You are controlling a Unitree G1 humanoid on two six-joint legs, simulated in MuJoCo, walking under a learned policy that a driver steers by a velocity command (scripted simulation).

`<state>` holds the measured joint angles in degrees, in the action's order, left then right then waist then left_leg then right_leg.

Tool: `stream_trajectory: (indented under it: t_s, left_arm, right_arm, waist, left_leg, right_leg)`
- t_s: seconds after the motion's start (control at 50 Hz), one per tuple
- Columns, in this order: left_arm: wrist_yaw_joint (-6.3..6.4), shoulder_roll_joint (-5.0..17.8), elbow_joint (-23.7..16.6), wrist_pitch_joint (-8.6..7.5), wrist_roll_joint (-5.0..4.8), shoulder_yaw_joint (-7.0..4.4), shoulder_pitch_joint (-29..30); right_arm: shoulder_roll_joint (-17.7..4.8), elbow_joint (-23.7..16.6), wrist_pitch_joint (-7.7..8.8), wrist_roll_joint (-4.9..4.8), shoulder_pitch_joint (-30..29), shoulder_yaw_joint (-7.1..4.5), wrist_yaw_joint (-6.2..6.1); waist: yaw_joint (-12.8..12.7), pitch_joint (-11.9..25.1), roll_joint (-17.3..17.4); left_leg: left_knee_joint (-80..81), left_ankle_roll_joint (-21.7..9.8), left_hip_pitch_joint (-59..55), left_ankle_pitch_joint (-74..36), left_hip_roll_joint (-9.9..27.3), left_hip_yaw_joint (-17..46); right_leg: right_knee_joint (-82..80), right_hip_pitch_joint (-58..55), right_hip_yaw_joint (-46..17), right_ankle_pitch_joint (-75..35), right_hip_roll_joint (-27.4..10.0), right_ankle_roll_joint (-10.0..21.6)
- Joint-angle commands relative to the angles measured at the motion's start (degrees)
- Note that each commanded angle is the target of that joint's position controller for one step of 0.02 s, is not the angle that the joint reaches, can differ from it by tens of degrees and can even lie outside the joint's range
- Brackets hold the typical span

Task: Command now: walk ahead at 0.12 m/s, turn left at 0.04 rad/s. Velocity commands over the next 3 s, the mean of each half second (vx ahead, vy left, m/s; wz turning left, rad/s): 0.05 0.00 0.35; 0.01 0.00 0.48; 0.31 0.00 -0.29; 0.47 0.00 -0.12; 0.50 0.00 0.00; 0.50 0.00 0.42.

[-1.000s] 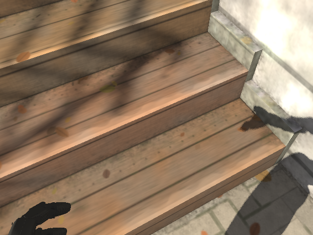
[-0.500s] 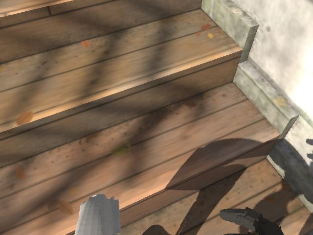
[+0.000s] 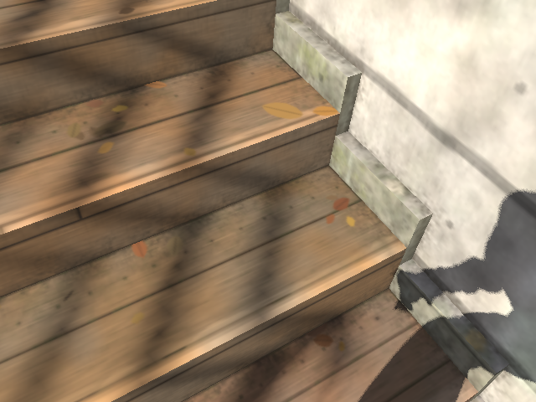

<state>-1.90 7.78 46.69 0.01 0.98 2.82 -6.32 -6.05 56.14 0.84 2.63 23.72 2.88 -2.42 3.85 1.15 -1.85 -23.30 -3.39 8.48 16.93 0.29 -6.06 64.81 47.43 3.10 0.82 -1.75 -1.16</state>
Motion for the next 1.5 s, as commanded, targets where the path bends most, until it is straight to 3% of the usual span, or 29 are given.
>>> stream_trajectory:
  t_s: [0.02,0.06,0.12,0.14,0.16,0.18,0.2,0.24,0.28,0.42,0.54,0.6,0.64,0.66,0.68,0.72,0.74,0.78,0.98,1.06,1.2,1.24,1.26,1.28,1.3,1.32,1.34,1.4,1.5]
  left_arm:
    - [-1.15,2.7,-6.8,-0.92,0.02,-0.75,12.6]
    - [-1.09,4.7,-3.2,-1.66,-0.39,-1.74,3.7]
    - [1.25,10.3,-0.1,-2.24,-0.19,-3.78,-7.1]
    - [2.80,14.7,0.7,-2.06,1.03,-5.05,-9.6]
    - [4.20,16.6,1.0,-0.09,3.20,-5.63,-15.9]
    - [5.18,12.3,-0.3,1.27,5.87,-4.53,-19.0]
    - [5.50,11.4,-1.1,2.07,5.87,-4.34,-15.0]
    - [6.85,8.8,-1.7,2.23,0.88,-4.00,-5.4]
    - [5.84,9.3,-0.8,1.71,1.36,-3.90,-1.5]
    - [7.48,13.6,-0.8,1.53,2.28,-5.08,-8.3]
    - [8.88,19.3,-3.4,2.85,-0.72,-8.50,-8.9]
    - [7.67,23.2,-4.5,4.59,-2.24,-10.31,-10.2]
    - [5.21,19.4,-2.6,3.39,-2.03,-9.27,-12.2]
    - [5.37,13.7,-7.9,4.08,0.37,-7.64,-7.5]
    - [4.05,12.3,-9.1,3.16,0.75,-7.30,-3.2]
    - [1.94,7.7,-10.5,2.65,-2.11,-5.77,-1.4]
    - [3.03,7.6,-11.4,2.14,-1.49,-5.47,-0.7]
    - [4.29,8.5,-12.3,1.34,0.02,-5.19,-2.9]
    - [4.65,5.4,-15.9,2.26,-1.38,-3.03,-5.9]
    - [4.66,6.4,-17.2,1.51,-2.67,-3.37,-5.7]
    - [2.68,8.8,-15.8,1.40,-3.13,-4.06,-10.9]
    - [2.20,9.0,-8.2,1.56,-2.67,-5.43,-25.7]
    - [1.61,8.8,-3.8,1.36,-1.34,-6.29,-30.0]
    - [0.97,7.5,-1.6,0.35,-0.02,-6.39,-36.2]
    - [0.22,9.0,-5.5,-1.67,-0.33,-5.22,-32.9]
    - [0.76,12.5,-9.7,-3.22,-0.49,-6.02,-28.1]
    - [2.27,13.4,-10.5,-2.95,0.14,-6.45,-21.4]
    - [3.57,8.6,-8.1,-1.96,-0.05,-5.45,-23.6]
    - [2.78,3.1,-0.1,-2.06,0.51,-3.40,-35.0]
  right_arm:
    - [-10.6,-0.3,-3.03,-0.13,7.7,-2.81,-1.57]
    - [-10.8,-2.4,-3.18,-0.40,3.5,-3.10,-1.66]
    - [-13.5,-5.9,-1.42,-2.11,-5.1,-4.64,-0.63]
    - [-11.7,-6.6,-0.07,-0.78,-5.1,-4.71,0.37]
    - [-6.9,-6.1,1.99,-0.52,-3.3,-3.91,1.69]
    - [-7.3,-3.8,3.27,-3.85,-4.5,-4.50,2.57]
    - [-6.9,-5.9,3.01,-5.64,-8.1,-4.84,2.75]
    - [-6.2,-9.9,-0.51,-4.49,-11.7,-4.37,1.02]
    - [-3.8,-15.4,-2.62,-3.28,-14.3,-2.95,0.22]
    - [-5.1,-27.5,-3.58,-2.22,-19.4,-1.82,-1.58]
    - [-0.9,-34.1,-2.67,-0.64,-26.3,0.52,-0.58]
    - [-5.9,-33.0,-3.44,-3.51,-26.6,-0.78,1.35]
    - [-11.1,-26.8,-2.49,-1.85,-13.0,-3.95,2.12]
    - [-20.9,-27.0,-2.28,-2.39,-8.7,-7.29,1.31]
    - [-25.4,-28.0,-1.63,-0.24,-6.4,-8.59,0.70]
    - [-20.3,-28.8,0.13,-0.91,-16.8,-6.28,0.77]
    - [-16.0,-27.1,0.39,-2.60,-18.0,-5.63,0.84]
    - [-8.8,-24.5,0.12,-3.20,-18.2,-4.53,0.71]
    - [-7.0,-24.3,0.29,-1.57,-11.2,-2.95,-1.59]
    - [-8.9,-24.3,0.76,-0.63,-7.8,-3.34,-2.20]
    - [-17.1,-23.6,2.00,-2.72,-16.9,-6.40,-1.16]
    - [-12.9,-21.2,1.90,-3.96,-21.7,-5.45,0.48]
    - [-8.7,-20.0,2.12,-2.96,-20.9,-4.41,1.22]
    - [-6.5,-21.4,2.34,-1.93,-24.3,-3.83,1.95]
    - [-2.1,-23.5,3.16,-2.14,-21.9,-2.49,2.89]
    - [-4.7,-24.1,4.32,-3.64,-15.8,-3.30,3.85]
    - [-6.3,-24.4,4.89,-5.11,-18.0,-3.05,4.52]
    - [-6.5,-23.8,4.91,-2.04,-21.1,-2.54,3.91]
    - [-0.4,-19.7,4.60,-3.12,-20.2,-1.51,5.37]
  waist:
    - [3.3,-0.4,6.8]
    - [0.1,3.6,9.9]
    - [-6.1,3.5,12.9]
    - [-5.9,5.6,5.1]
    - [-8.6,13.7,-9.6]
    - [-11.6,20.6,-6.0]
    - [-9.9,17.3,-5.5]
    - [-4.2,6.0,-2.3]
    - [-1.4,-0.2,-2.0]
    - [-2.4,2.7,-4.6]
    - [-2.7,5.2,-10.7]
    - [-3.6,5.9,-8.8]
    - [0.0,6.2,-1.5]
    - [2.3,7.8,27.0]
    - [3.6,14.9,30.7]
    - [-1.6,12.1,20.4]
    - [-3.0,3.0,17.5]
    - [-5.1,0.8,13.6]
    - [-3.1,1.2,8.6]
    - [-1.3,2.3,10.1]
    - [-7.1,1.1,13.5]
    - [-13.5,-0.2,9.9]
    - [-13.3,-3.6,0.7]
    - [-15.1,-3.8,-7.6]
    - [-9.2,-5.3,-12.7]
    - [-6.7,-1.2,-14.2]
    - [-4.7,-8.1,-9.7]
    - [-5.1,-6.5,0.0]
    - [-7.9,-6.0,-2.4]
  left_leg:
    - [1.7,-6.3,-18.6,-56.6,13.9,10.5]
    - [-3.1,-4.9,-14.8,-77.0,11.8,9.4]
    - [-11.0,-3.6,-11.8,-63.3,7.3,12.8]
    - [-19.3,-1.4,4.8,-38.5,4.1,12.2]
    - [-43.1,3.4,28.5,8.4,-4.5,8.4]
    - [-73.1,5.9,34.9,23.5,-5.1,12.7]
    - [-89.3,5.4,42.4,24.7,-4.3,13.3]
    - [-92.3,6.5,48.9,23.9,0.4,13.1]
    - [-98.9,7.3,45.9,17.7,-0.2,9.0]
    - [-107.1,9.6,63.7,9.8,2.8,13.6]
    - [-83.4,8.5,62.7,17.1,10.9,16.0]
    - [-52.1,4.3,34.2,24.9,5.2,1.4]
    - [-40.5,-2.2,26.5,9.9,-0.1,6.4]
    - [-21.0,-12.4,18.3,8.5,7.3,36.7]
    - [0.4,-18.8,10.3,21.8,12.0,61.8]
    - [-0.7,-11.6,17.8,22.5,12.0,54.7]
    - [-6.8,-8.5,22.0,19.2,9.2,44.7]
    - [-17.0,-4.7,25.9,17.3,5.2,33.7]
    - [-12.0,-7.1,19.4,12.7,6.8,28.6]
    - [-5.8,-10.4,14.3,26.2,14.0,37.2]
    - [4.3,-6.7,18.9,24.8,14.8,21.1]
    - [-4.2,-5.3,28.0,27.1,11.0,9.2]
    - [-17.7,-4.3,28.0,21.8,6.2,1.1]
    - [-40.0,-2.3,37.3,14.7,3.4,-2.3]
    - [-60.6,0.8,48.7,10.7,-0.7,3.8]
    - [-66.6,2.0,53.2,5.8,-2.6,13.4]
    - [-69.3,3.7,55.8,-2.1,0.5,14.1]
    - [-72.7,4.9,55.2,-7.0,1.4,11.4]
    - [-103.2,2.4,70.9,-7.5,0.8,5.5]
  right_leg:
    - [-9.3,5.7,4.8,13.2,0.1,-0.4]
    - [-21.5,-12.7,4.2,7.9,3.4,1.0]
    - [-51.9,-32.2,0.3,-14.2,1.4,2.8]
    - [-45.3,-49.7,-4.5,-44.1,-4.2,4.5]
    - [-36.6,-72.7,-17.9,-77.5,-20.6,17.0]
    - [-38.5,-69.5,-20.5,-71.0,-27.4,22.6]
    - [-41.2,-63.2,-17.5,-52.4,-26.3,21.9]
    - [-47.2,-49.8,-11.7,-14.6,-20.9,15.7]
    - [-51.6,-35.2,-6.9,-8.7,-18.2,13.3]
    - [-49.4,-44.4,-1.2,-9.7,-20.8,13.4]
    - [-49.8,-46.8,-0.4,1.2,-20.8,10.4]
    - [-56.6,-37.9,5.0,1.8,-20.0,11.7]
    - [-42.7,-40.5,10.7,-14.4,-14.9,9.2]
    - [-20.7,-22.7,12.8,1.0,-3.9,2.2]
    - [8.5,-11.4,-2.2,25.6,3.7,-0.6]
    - [32.5,-4.6,-11.4,20.9,4.2,1.0]
    - [29.6,-1.2,-10.8,18.3,2.6,1.1]
    - [29.6,-3.9,-7.8,12.9,2.2,1.4]
    - [29.0,0.7,-9.3,8.5,5.1,-2.0]
    - [27.0,6.3,-12.3,12.8,3.8,-3.9]
    - [-4.9,-16.9,1.2,26.3,-2.0,0.8]
    - [-20.6,-37.1,6.4,17.2,1.1,5.3]
    - [-29.5,-39.7,10.6,16.3,6.4,5.8]
    - [-31.3,-47.0,0.2,14.7,3.9,9.1]
    - [-40.3,-45.0,-32.6,22.3,-7.7,15.5]
    - [-62.1,-46.7,-65.5,56.4,-16.5,22.2]
    - [-61.8,-40.7,-62.2,55.7,-17.6,22.8]
    - [-52.9,-37.7,-41.0,41.8,-11.3,18.3]
    - [-47.9,-42.1,-28.8,28.3,-9.3,17.8]
